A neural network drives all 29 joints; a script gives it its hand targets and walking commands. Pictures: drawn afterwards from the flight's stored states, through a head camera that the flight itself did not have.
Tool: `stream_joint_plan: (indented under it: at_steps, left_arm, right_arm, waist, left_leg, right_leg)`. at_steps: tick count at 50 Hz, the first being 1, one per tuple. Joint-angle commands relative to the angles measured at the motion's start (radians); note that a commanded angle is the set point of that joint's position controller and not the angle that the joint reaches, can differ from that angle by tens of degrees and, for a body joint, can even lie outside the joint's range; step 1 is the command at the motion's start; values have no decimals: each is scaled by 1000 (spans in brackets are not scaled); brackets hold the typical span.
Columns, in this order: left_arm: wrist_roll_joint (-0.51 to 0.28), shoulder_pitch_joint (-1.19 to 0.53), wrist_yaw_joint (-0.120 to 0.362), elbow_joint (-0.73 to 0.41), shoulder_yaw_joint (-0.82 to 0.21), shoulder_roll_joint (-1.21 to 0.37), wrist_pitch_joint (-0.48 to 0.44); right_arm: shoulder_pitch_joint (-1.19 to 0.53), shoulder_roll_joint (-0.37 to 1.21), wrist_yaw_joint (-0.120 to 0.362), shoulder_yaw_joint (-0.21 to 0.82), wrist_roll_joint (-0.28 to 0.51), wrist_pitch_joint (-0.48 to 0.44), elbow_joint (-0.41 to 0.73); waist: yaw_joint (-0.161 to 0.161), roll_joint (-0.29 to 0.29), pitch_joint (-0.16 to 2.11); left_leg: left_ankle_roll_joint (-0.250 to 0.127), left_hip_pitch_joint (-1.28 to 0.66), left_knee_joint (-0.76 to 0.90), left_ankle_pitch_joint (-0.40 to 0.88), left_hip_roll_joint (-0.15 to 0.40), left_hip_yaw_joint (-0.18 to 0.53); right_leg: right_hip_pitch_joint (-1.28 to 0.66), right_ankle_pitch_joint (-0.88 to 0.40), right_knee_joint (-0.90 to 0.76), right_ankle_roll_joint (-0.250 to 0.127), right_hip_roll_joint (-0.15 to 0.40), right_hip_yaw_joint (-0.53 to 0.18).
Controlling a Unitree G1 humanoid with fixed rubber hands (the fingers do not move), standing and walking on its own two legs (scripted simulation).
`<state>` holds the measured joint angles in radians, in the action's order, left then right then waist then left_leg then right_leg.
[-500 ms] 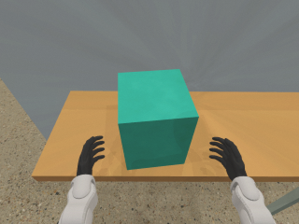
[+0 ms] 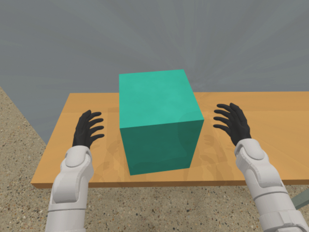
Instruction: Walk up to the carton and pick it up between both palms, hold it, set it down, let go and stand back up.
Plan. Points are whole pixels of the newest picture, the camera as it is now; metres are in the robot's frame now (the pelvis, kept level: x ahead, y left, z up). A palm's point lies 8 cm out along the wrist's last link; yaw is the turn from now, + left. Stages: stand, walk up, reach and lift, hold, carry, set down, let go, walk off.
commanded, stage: reach and lift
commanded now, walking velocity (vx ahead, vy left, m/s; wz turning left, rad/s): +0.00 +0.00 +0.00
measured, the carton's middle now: (156, 123) +0.43 +0.02 +0.01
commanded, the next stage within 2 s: none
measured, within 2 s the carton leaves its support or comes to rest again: neither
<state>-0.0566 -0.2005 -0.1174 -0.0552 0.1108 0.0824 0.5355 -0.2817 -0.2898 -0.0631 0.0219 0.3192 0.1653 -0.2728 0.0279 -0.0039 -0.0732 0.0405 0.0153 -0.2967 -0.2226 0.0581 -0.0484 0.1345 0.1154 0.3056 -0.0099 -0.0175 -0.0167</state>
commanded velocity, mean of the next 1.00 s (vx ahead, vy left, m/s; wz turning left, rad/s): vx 0.00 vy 0.00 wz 0.00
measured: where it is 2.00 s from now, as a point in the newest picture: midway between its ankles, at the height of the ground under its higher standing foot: outside the picture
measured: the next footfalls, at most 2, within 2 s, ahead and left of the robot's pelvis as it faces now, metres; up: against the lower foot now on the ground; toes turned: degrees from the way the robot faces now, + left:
none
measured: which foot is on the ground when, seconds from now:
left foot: down 0.00-1.00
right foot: down 0.00-1.00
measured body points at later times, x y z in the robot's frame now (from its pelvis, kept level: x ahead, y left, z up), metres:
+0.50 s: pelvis +0.00 +0.00 +0.00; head +0.02 +0.00 +0.45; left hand +0.38 +0.21 +0.15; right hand +0.43 -0.18 +0.15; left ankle -0.04 +0.14 -0.75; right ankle +0.04 -0.11 -0.75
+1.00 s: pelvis +0.01 +0.00 +0.00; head +0.03 +0.00 +0.45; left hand +0.44 +0.21 +0.19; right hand +0.49 -0.17 +0.20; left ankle -0.04 +0.14 -0.75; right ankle +0.04 -0.11 -0.75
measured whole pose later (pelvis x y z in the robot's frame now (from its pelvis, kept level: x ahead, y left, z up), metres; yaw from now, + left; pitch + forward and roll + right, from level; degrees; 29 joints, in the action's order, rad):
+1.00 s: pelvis +0.01 +0.00 +0.00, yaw +2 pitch +4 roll -1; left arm -0.11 -0.90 -0.13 0.53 0.12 0.22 0.61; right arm -1.06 -0.42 -0.02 0.10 0.46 0.32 -0.95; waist 0.04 0.02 0.05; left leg 0.04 0.18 -0.34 -0.23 0.07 0.00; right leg 0.24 0.09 0.26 -0.01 -0.02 0.03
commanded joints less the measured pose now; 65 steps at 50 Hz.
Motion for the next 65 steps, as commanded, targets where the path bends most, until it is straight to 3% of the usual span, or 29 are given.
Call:
stream_joint_plan:
  at_steps: [1, 4, 11, 14, 18, 24, 29, 34, 38, 39, 43, 44, 48, 53, 57, 60, 64, 65]
  left_arm:
    - [2, -307, -10, -113, 29, 63, 32]
    - [-1, -360, -11, -107, 51, 81, 59]
    - [6, -464, -6, -100, 76, 111, 93]
    - [-1, -541, 0, 5, 71, 121, 105]
    - [-21, -623, -5, 53, 72, 141, 105]
    - [-7, -726, -5, 122, 89, 173, 110]
    - [-25, -847, -21, 142, 72, 198, 109]
    - [-41, -890, -19, 212, 54, 197, 111]
    - [-47, -929, -11, 300, 63, 228, 104]
    - [-47, -988, -10, 345, 59, 239, 99]
    - [-58, -1056, -19, 439, 28, 235, 70]
    - [-60, -1083, -23, 416, 31, 245, 61]
    - [-51, -1055, -18, 491, 31, 245, 43]
    - [-18, -1007, 8, 593, 29, 213, -19]
    - [0, -968, 9, 583, 20, 167, -108]
    - [-7, -1015, -15, 503, 16, 154, -190]
    - [-10, -1068, -37, 556, 10, 145, -310]
    - [2, -1055, -39, 622, 10, 131, -332]
  right_arm:
    - [-328, -136, 11, -36, 27, 25, 77]
    - [-392, -159, 8, -41, 29, 47, 64]
    - [-510, -194, 1, -30, 61, 71, 10]
    - [-591, -192, 5, -22, 60, 93, -60]
    - [-677, -196, 11, -23, 65, 107, -100]
    - [-769, -216, 8, -6, 85, 130, -224]
    - [-905, -266, 14, -23, 100, 121, -252]
    - [-964, -280, 27, 1, 122, 124, -337]
    - [-1028, -283, 25, 21, 127, 134, -391]
    - [-1072, -273, 26, 22, 127, 141, -440]
    - [-1123, -267, 40, 37, 128, 144, -561]
    - [-1153, -282, 42, 26, 130, 136, -538]
    - [-1151, -260, 40, 61, 143, 122, -581]
    - [-1078, -215, 36, 44, 98, 92, -683]
    - [-1025, -195, 36, 12, 50, 24, -668]
    - [-1056, -197, 42, -32, 17, -49, -568]
    - [-1090, -167, 39, -85, -64, -134, -558]
    - [-1071, -148, 38, -75, -76, -138, -619]
  waist:
    - [12, 6, 245]
    - [3, -24, 290]
    - [-5, -5, 385]
    - [-7, -20, 339]
    - [-8, -37, 379]
    - [-8, -7, 398]
    - [-4, 32, 501]
    - [-14, 11, 526]
    - [-3, -32, 532]
    - [-2, -20, 498]
    - [-4, -7, 480]
    - [5, 6, 522]
    - [12, -12, 534]
    - [-1, 5, 472]
    - [0, 19, 482]
    - [15, 47, 565]
    - [12, 26, 653]
    - [10, 18, 619]
  left_leg:
    - [-1, 98, 38, 191, -62, -21]
    - [-2, 112, 34, 204, -67, -22]
    - [9, 102, 1, 294, -75, -16]
    - [-3, 151, 19, 204, -77, -13]
    - [-9, 186, 23, 168, -75, -9]
    - [1, 174, 12, 236, -75, -2]
    - [24, 139, -25, 324, -70, 5]
    - [29, 117, -44, 376, -69, 14]
    - [14, 163, -32, 348, -72, 14]
    - [13, 191, -20, 310, -73, 16]
    - [17, 183, -21, 313, -64, 22]
    - [22, 175, -25, 324, -64, 20]
    - [26, 162, -54, 424, -69, 17]
    - [25, 207, -32, 361, -72, 20]
    - [44, 171, -41, 414, -70, 19]
    - [60, 127, -67, 463, -68, 13]
    - [55, 168, -86, 409, -69, 6]
    - [49, 196, -79, 366, -69, 5]
  right_leg:
    - [-173, -118, -4, -19, -37, -2]
    - [-195, -161, 1, -10, -40, 3]
    - [-249, -298, 30, 5, -41, 2]
    - [-219, -230, 15, 8, -33, 1]
    - [-227, -214, 20, 12, -30, 0]
    - [-243, -291, 25, 16, -34, 7]
    - [-229, -342, 36, 9, -45, 23]
    - [-223, -397, 30, 12, -50, 30]
    - [-264, -426, 35, 26, -43, 23]
    - [-245, -401, 33, 23, -37, 20]
    - [-213, -352, 14, 8, -38, 21]
    - [-215, -345, 15, 6, -41, 25]
    - [-266, -480, 35, 17, -45, 27]
    - [-264, -407, 20, 12, -34, 21]
    - [-239, -372, 8, 0, -48, 41]
    - [-184, -351, 12, -3, -57, 62]
    - [-163, -345, 32, 11, -45, 63]
    - [-166, -323, 32, 10, -39, 56]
